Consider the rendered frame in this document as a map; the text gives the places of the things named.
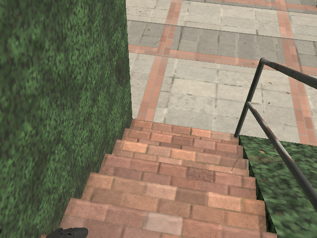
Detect stairs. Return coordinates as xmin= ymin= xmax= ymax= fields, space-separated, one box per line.
xmin=41 ymin=119 xmax=277 ymax=238

